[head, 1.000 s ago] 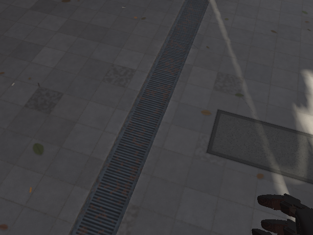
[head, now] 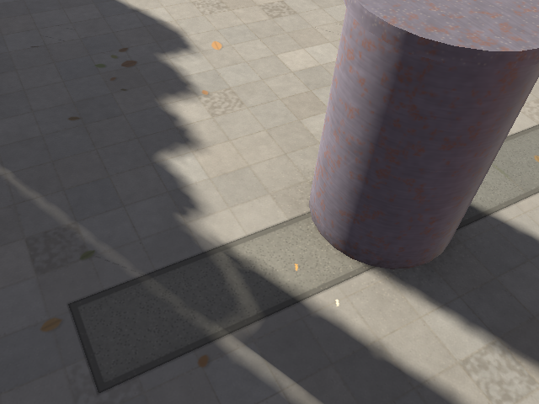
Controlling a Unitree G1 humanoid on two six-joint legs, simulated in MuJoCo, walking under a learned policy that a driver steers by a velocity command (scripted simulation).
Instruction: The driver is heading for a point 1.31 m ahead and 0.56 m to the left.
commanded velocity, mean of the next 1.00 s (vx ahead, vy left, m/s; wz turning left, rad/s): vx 0.95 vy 0.00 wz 0.76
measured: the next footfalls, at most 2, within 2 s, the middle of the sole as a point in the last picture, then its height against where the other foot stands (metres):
right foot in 0.22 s outside the picture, level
left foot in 0.64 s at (161, 381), level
